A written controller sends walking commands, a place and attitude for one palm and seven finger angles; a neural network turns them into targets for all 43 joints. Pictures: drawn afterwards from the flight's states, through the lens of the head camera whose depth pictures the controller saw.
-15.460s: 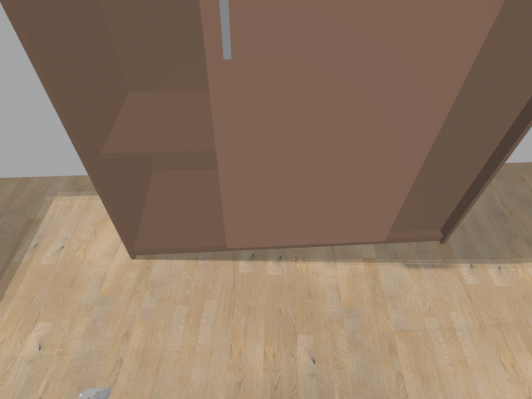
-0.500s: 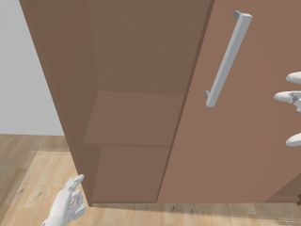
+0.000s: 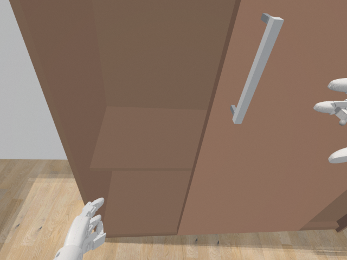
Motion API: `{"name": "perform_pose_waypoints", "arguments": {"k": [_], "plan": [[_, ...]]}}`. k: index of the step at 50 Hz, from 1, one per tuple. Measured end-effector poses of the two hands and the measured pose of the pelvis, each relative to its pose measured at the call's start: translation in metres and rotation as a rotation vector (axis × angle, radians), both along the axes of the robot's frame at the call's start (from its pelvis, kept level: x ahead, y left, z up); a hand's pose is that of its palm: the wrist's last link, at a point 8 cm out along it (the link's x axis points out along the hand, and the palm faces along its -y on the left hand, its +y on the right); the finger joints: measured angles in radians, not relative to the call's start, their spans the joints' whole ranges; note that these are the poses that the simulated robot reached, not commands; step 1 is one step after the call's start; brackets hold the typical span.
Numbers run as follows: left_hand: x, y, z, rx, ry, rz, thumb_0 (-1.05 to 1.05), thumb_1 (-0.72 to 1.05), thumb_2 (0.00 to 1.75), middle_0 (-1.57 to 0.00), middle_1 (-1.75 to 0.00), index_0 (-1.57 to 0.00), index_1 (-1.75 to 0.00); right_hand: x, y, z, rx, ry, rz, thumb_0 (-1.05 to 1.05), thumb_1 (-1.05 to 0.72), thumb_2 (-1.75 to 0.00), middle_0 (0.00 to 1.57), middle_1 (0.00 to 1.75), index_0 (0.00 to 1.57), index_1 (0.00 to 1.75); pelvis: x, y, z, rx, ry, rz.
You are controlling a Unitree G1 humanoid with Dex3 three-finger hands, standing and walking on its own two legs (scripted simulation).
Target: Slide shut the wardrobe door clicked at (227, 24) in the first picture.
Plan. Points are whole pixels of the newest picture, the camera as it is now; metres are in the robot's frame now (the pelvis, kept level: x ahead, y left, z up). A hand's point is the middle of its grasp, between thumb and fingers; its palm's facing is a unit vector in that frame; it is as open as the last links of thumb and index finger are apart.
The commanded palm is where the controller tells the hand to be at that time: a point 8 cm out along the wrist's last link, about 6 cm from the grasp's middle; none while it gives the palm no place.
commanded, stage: move the hooked fingers beside the handle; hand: right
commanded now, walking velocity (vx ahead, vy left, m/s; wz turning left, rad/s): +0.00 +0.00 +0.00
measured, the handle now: (250, 74) +0.44 -0.16 +0.27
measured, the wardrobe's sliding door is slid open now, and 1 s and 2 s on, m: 0.41 0.41 0.41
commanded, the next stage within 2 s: none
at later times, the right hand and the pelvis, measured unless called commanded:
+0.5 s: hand (327, 112) +0.30 -0.26 +0.27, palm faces +0.04 +0.99 -0.12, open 14.0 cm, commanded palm +0.28 -0.30 +0.27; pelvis +0.00 +0.00 +0.00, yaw +1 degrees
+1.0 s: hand (306, 100) +0.35 -0.24 +0.27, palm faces +0.02 +1.00 -0.09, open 14.0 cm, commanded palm +0.32 -0.29 +0.27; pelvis +0.00 +0.00 +0.00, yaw +1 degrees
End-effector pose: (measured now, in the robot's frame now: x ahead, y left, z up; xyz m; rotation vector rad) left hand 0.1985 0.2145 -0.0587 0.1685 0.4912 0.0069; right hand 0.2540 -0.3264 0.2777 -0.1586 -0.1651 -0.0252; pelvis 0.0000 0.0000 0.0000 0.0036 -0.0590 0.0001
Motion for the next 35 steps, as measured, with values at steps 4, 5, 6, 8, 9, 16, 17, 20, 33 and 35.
{"name": "perform_pose_waypoints", "arguments": {"k": [4,5,6,8,9,16,17,20,33,35], "plan": [[-0.001,0.001,-0.001,0.005,0.007,0.004,0.01,0.90,0.89,-0.20,-0.30,-0.20,-0.30,0.005,0.002,-0.003,0.002,0.013,-0.002,-0.01,0.51,-0.30,0.31,1.20,0.30,1.20,-0.001,-0.001,0.000,0.000,-0.001,-0.002],[-0.001,0.001,-0.001,0.006,0.008,0.006,0.01,0.90,0.89,-0.20,-0.30,-0.20,-0.30,0.007,0.004,-0.003,0.000,0.011,0.000,-0.01,0.51,-0.30,0.31,1.20,0.30,1.20,-0.001,-0.001,0.000,0.000,-0.001,-0.001],[-0.002,0.002,-0.001,0.007,0.009,0.008,0.01,0.90,0.89,-0.20,-0.30,-0.20,-0.30,0.008,0.006,-0.002,-0.002,0.008,0.005,-0.01,0.51,-0.30,0.30,1.20,0.30,1.20,-0.001,-0.001,0.000,-0.001,-0.002,-0.001],[-0.003,0.002,-0.001,0.007,0.010,0.012,0.01,0.90,0.89,-0.20,-0.30,-0.20,-0.30,0.010,0.012,-0.001,-0.003,-0.006,0.019,-0.01,0.51,-0.30,0.30,1.20,0.30,1.20,-0.001,-0.001,0.000,-0.002,-0.002,0.001],[-0.003,0.002,-0.001,0.006,0.010,0.015,0.01,0.90,0.89,-0.20,-0.30,-0.20,-0.30,0.011,0.014,0.000,-0.003,-0.013,0.027,-0.01,0.51,-0.30,0.30,1.20,0.30,1.20,-0.001,-0.002,0.000,-0.002,-0.002,0.002],[-0.008,0.003,-0.004,-0.002,0.027,0.029,0.01,0.90,0.89,-0.20,-0.30,-0.20,-0.30,0.021,0.020,0.000,0.021,0.003,0.025,-0.01,0.51,-0.30,0.31,1.20,0.30,1.20,-0.002,-0.001,0.000,-0.005,-0.001,0.007],[-0.009,0.004,-0.004,-0.002,0.030,0.030,0.01,0.90,0.89,-0.20,-0.30,-0.20,-0.30,0.023,0.019,-0.001,0.024,0.010,0.017,-0.01,0.51,-0.30,0.31,1.20,0.30,1.20,-0.002,-0.001,0.000,-0.005,0.000,0.007],[-0.012,0.006,-0.005,0.000,0.039,0.036,0.01,0.90,0.89,-0.20,-0.30,-0.20,-0.30,0.025,0.015,-0.002,0.026,0.020,-0.002,-0.01,0.51,-0.30,0.31,1.20,0.30,1.20,-0.003,0.000,0.001,-0.004,0.002,0.009],[-0.021,0.016,-0.008,0.026,0.063,0.058,0.01,0.90,0.89,-0.20,-0.30,-0.20,-0.30,0.037,0.012,-0.005,0.054,0.027,0.007,-0.01,0.51,-0.30,0.30,1.20,0.30,1.20,-0.004,0.001,0.001,-0.001,0.003,0.002],[-0.022,0.016,-0.008,0.028,0.066,0.061,0.01,0.90,0.89,-0.20,-0.30,-0.20,-0.30,0.043,0.013,-0.008,0.054,0.040,0.002,-0.01,0.51,-0.30,0.30,1.20,0.30,1.20,-0.005,0.001,0.001,0.000,0.005,0.001]]}}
